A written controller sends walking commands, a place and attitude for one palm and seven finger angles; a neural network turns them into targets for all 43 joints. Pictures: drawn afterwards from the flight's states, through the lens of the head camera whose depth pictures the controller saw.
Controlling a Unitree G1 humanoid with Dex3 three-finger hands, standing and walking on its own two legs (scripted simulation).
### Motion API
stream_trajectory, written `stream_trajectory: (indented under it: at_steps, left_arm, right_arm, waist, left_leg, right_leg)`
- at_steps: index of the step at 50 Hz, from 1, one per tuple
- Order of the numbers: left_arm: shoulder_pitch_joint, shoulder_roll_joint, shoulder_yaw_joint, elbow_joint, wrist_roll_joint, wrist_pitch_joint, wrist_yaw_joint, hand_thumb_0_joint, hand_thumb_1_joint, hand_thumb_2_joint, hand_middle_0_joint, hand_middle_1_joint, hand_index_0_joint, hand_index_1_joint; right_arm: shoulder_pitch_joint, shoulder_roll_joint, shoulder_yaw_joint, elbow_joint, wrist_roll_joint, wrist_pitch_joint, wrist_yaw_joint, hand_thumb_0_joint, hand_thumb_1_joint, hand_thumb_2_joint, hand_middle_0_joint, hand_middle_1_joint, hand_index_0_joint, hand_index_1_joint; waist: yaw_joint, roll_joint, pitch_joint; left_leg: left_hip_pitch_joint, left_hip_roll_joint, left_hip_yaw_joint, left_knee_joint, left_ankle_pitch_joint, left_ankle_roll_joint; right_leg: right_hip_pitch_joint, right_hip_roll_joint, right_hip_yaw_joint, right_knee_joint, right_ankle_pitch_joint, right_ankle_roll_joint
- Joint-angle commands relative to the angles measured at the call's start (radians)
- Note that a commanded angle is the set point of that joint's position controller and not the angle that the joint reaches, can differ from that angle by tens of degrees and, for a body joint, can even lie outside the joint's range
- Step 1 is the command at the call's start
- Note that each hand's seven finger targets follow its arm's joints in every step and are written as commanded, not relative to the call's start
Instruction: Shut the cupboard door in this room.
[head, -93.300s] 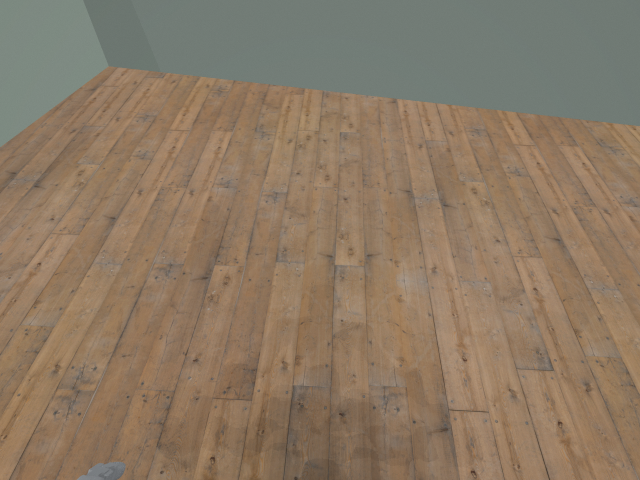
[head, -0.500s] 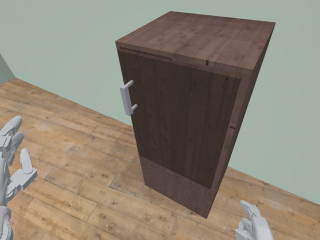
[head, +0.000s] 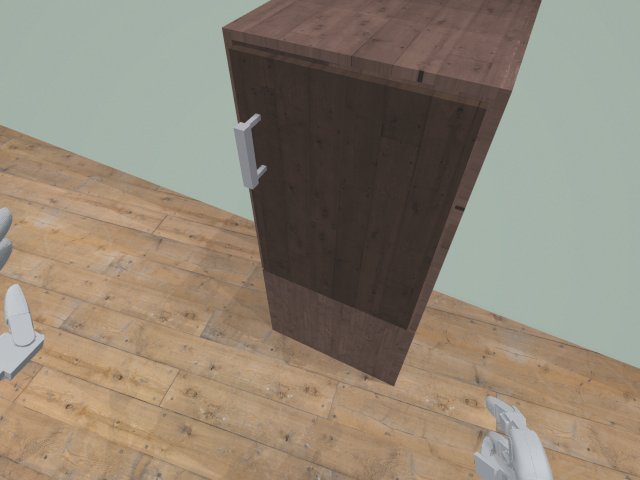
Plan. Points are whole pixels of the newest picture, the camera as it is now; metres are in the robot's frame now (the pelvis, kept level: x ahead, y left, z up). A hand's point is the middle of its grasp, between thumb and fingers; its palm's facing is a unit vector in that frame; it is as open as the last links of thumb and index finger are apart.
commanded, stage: step back with the hand held close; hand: left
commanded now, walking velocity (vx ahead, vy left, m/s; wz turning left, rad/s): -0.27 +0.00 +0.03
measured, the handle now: (253, 151) +0.65 +0.17 +0.05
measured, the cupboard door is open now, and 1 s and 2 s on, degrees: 0 0 0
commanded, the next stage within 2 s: stop stepping back and stand still in 0.60 s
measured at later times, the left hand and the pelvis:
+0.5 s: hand out of the picture +0.10 +0.28 +0.18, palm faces +0.50 -0.73 -0.46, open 7.4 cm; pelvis -0.08 +0.00 -0.02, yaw +5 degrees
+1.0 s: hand out of the picture +0.03 +0.27 +0.19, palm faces +0.39 -0.81 -0.45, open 7.4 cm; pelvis -0.17 +0.02 -0.01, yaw -3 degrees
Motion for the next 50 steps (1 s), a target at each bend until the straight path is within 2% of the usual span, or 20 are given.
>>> stream_trajectory:
  at_steps: [1,10,17,20,23,25,27,29,30,31,32,36,40,42,43,44,45,46,47,50]
  left_arm:
    - [-0.042,0.163,0.138,-0.195,0.012,-0.089,0.031,0.000,0.900,0.900,-0.200,-0.300,-0.200,-0.300]
    - [-0.091,0.193,0.145,-0.255,0.015,-0.120,0.052,0.000,0.900,0.900,-0.200,-0.300,-0.200,-0.300]
    - [-0.104,0.178,0.157,-0.234,0.021,-0.152,0.045,0.000,0.900,0.900,-0.200,-0.300,-0.200,-0.300]
    - [-0.049,0.216,0.203,-0.247,0.014,-0.161,0.036,0.000,0.900,0.900,-0.200,-0.300,-0.200,-0.300]
    - [-0.035,0.205,0.188,-0.266,0.008,-0.165,0.034,0.000,0.900,0.900,-0.200,-0.300,-0.200,-0.300]
    - [-0.053,0.223,0.183,-0.237,0.011,-0.150,0.049,0.000,0.900,0.900,-0.200,-0.300,-0.200,-0.300]
    - [-0.136,0.191,0.134,-0.227,0.027,-0.127,0.057,0.000,0.900,0.900,-0.200,-0.300,-0.200,-0.300]
    - [-0.217,0.188,0.114,-0.219,0.031,-0.123,0.054,0.000,0.900,0.900,-0.200,-0.300,-0.200,-0.300]
    - [-0.270,0.192,0.112,-0.262,0.030,-0.133,0.049,0.000,0.900,0.900,-0.200,-0.300,-0.200,-0.300]
    - [-0.267,0.193,0.154,-0.272,0.034,-0.151,0.059,0.000,0.900,0.900,-0.200,-0.300,-0.200,-0.300]
    - [-0.256,0.209,0.179,-0.265,0.031,-0.161,0.055,0.000,0.900,0.900,-0.200,-0.300,-0.200,-0.300]
    - [-0.123,0.147,0.134,-0.319,0.001,-0.147,0.035,0.000,0.900,0.900,-0.200,-0.300,-0.200,-0.300]
    - [-0.075,0.188,0.148,-0.399,-0.013,-0.110,0.039,0.000,0.900,0.900,-0.200,-0.300,-0.200,-0.300]
    - [-0.041,0.180,0.135,-0.379,-0.021,-0.087,0.031,0.000,0.900,0.900,-0.200,-0.300,-0.200,-0.300]
    - [-0.015,0.209,0.154,-0.359,-0.018,-0.076,0.030,0.000,0.900,0.900,-0.200,-0.300,-0.200,-0.300]
    - [-0.007,0.236,0.180,-0.329,-0.014,-0.071,0.030,0.000,0.900,0.900,-0.200,-0.300,-0.200,-0.300]
    - [-0.008,0.277,0.222,-0.308,-0.022,-0.072,0.041,0.000,0.900,0.900,-0.200,-0.300,-0.200,-0.300]
    - [-0.057,0.284,0.221,-0.294,-0.029,-0.069,0.050,0.000,0.900,0.900,-0.200,-0.300,-0.200,-0.300]
    - [-0.059,0.196,0.154,-0.182,-0.030,-0.039,0.045,0.000,0.900,0.900,-0.200,-0.300,-0.200,-0.300]
    - [-0.126,0.183,0.115,-0.141,-0.015,-0.007,0.050,0.000,0.900,0.900,-0.200,-0.300,-0.200,-0.300]
  right_arm:
    - [-0.090,-0.125,-0.051,-0.142,-0.003,-0.085,-0.009,0.000,-0.900,-0.900,0.200,0.300,0.200,0.300]
    - [-0.074,-0.118,-0.053,-0.093,-0.025,-0.138,-0.006,0.000,-0.900,-0.900,0.200,0.300,0.200,0.300]
    - [-0.091,-0.119,-0.052,-0.087,-0.018,-0.161,-0.003,0.000,-0.900,-0.900,0.200,0.300,0.200,0.300]
    - [-0.090,-0.116,-0.062,-0.089,-0.020,-0.163,0.008,0.000,-0.900,-0.900,0.200,0.300,0.200,0.300]
    - [-0.077,-0.098,-0.063,-0.085,-0.020,-0.157,0.019,0.000,-0.900,-0.900,0.200,0.300,0.200,0.300]
    - [-0.040,-0.090,-0.071,-0.042,-0.029,-0.134,0.027,0.000,-0.900,-0.900,0.200,0.300,0.200,0.300]
    - [-0.042,-0.071,-0.054,-0.035,-0.033,-0.104,0.033,0.000,-0.900,-0.900,0.200,0.300,0.200,0.300]
    - [-0.042,-0.085,-0.043,-0.041,-0.023,-0.108,0.015,0.000,-0.900,-0.900,0.200,0.300,0.200,0.300]
    - [-0.072,-0.123,-0.049,-0.058,-0.023,-0.122,-0.002,0.000,-0.900,-0.900,0.200,0.300,0.200,0.300]
    - [-0.092,-0.144,-0.052,-0.067,-0.031,-0.143,-0.013,0.000,-0.900,-0.900,0.200,0.300,0.200,0.300]
    - [-0.079,-0.097,-0.063,-0.041,-0.038,-0.164,-0.008,0.000,-0.900,-0.900,0.200,0.300,0.200,0.300]
    - [-0.092,-0.108,-0.089,-0.053,-0.027,-0.184,0.050,0.000,-0.900,-0.900,0.200,0.300,0.200,0.300]
    - [-0.061,-0.092,-0.055,-0.067,-0.031,-0.185,0.056,0.000,-0.900,-0.900,0.200,0.300,0.200,0.300]
    - [-0.040,-0.083,-0.042,-0.065,-0.036,-0.177,0.050,0.000,-0.900,-0.900,0.200,0.300,0.200,0.300]
    - [-0.028,-0.082,-0.042,-0.065,-0.038,-0.165,0.047,0.000,-0.900,-0.900,0.200,0.300,0.200,0.300]
    - [-0.016,-0.080,-0.045,-0.057,-0.038,-0.143,0.045,0.000,-0.900,-0.900,0.200,0.300,0.200,0.300]
    - [-0.004,-0.080,-0.038,-0.041,-0.046,-0.127,0.044,0.000,-0.900,-0.900,0.200,0.300,0.200,0.300]
    - [-0.012,-0.077,-0.023,-0.031,-0.049,-0.114,0.039,0.000,-0.900,-0.900,0.200,0.300,0.200,0.300]
    - [-0.002,-0.062,-0.029,-0.026,-0.022,-0.118,0.027,0.000,-0.900,-0.900,0.200,0.300,0.200,0.300]
    - [-0.056,-0.104,-0.042,-0.029,-0.005,-0.111,0.002,0.000,-0.900,-0.900,0.200,0.300,0.200,0.300]
  waist:
    - [0.002,0.088,-0.077]
    - [-0.005,0.020,-0.094]
    - [0.003,0.123,-0.109]
    - [0.008,0.117,-0.151]
    - [-0.001,-0.011,-0.122]
    - [-0.010,-0.170,-0.107]
    - [-0.020,-0.274,-0.062]
    - [-0.042,-0.187,0.021]
    - [-0.037,0.065,0.062]
    - [-0.021,0.321,0.023]
    - [-0.016,0.290,-0.121]
    - [0.009,0.152,-0.169]
    - [0.005,0.297,-0.180]
    - [0.004,0.257,-0.189]
    - [-0.001,0.181,-0.181]
    - [-0.006,0.018,-0.150]
    - [-0.007,-0.089,-0.147]
    - [-0.014,-0.088,-0.166]
    - [-0.014,-0.212,-0.147]
    - [-0.036,-0.153,0.014]
  left_leg:
    - [-0.121,0.095,-0.139,-0.223,-0.439,0.028]
    - [0.012,0.049,-0.115,-0.097,-0.371,-0.005]
    - [-0.192,0.139,-0.210,-0.253,-0.504,0.027]
    - [-0.172,0.125,-0.162,-0.193,-0.474,0.019]
    - [-0.057,0.043,-0.071,0.008,-0.417,-0.028]
    - [0.158,-0.030,-0.008,0.350,-0.289,-0.079]
    - [0.167,-0.015,-0.050,0.466,-0.291,-0.062]
    - [0.155,0.006,-0.085,0.112,-0.301,-0.035]
    - [0.023,0.103,-0.227,-0.160,-0.376,0.014]
    - [-0.222,0.320,-0.459,-0.362,-0.484,0.104]
    - [-0.262,0.366,-0.469,-0.401,-0.585,0.111]
    - [-0.050,0.276,-0.287,-0.283,-0.411,0.082]
    - [0.055,0.193,-0.227,-0.394,-0.526,-0.022]
    - [0.100,0.124,-0.141,-0.356,-0.433,-0.096]
    - [0.084,0.065,-0.055,-0.238,-0.352,-0.118]
    - [0.115,0.007,0.025,0.041,-0.254,-0.106]
    - [0.151,-0.001,-0.015,0.267,-0.189,-0.084]
    - [0.077,0.019,-0.029,0.334,-0.156,-0.073]
    - [0.033,-0.005,-0.074,0.329,-0.179,-0.071]
    - [0.089,0.023,-0.071,0.116,-0.132,-0.044]
  right_leg:
    - [0.067,0.025,0.009,-0.019,-0.092,-0.041]
    - [-0.130,-0.020,0.088,-0.113,-0.231,-0.078]
    - [0.064,0.069,0.016,0.095,-0.119,-0.050]
    - [0.053,0.055,0.048,0.081,-0.127,-0.068]
    - [-0.173,-0.037,0.176,-0.083,-0.298,-0.119]
    - [-0.475,-0.218,0.351,-0.272,-0.430,-0.199]
    - [-0.544,-0.257,0.290,-0.282,-0.379,-0.187]
    - [-0.508,-0.143,0.156,-0.129,-0.293,-0.101]
    - [-0.432,-0.020,0.076,0.094,-0.260,-0.054]
    - [-0.217,0.101,-0.010,0.430,-0.214,-0.016]
    - [-0.078,0.114,0.047,0.677,-0.243,-0.026]
    - [-0.167,0.109,0.004,0.680,-0.251,-0.026]
    - [-0.018,0.143,-0.110,0.248,-0.324,-0.058]
    - [0.120,0.153,-0.144,-0.092,-0.282,-0.084]
    - [0.151,0.089,-0.087,-0.206,-0.228,-0.117]
    - [0.029,-0.070,0.079,-0.299,-0.173,-0.170]
    - [-0.132,-0.242,0.232,-0.346,-0.133,-0.233]
    - [-0.079,-0.293,0.179,-0.292,0.006,-0.266]
    - [-0.070,-0.247,0.181,-0.247,-0.119,-0.251]
    - [-0.143,-0.177,0.077,-0.176,-0.160,-0.176]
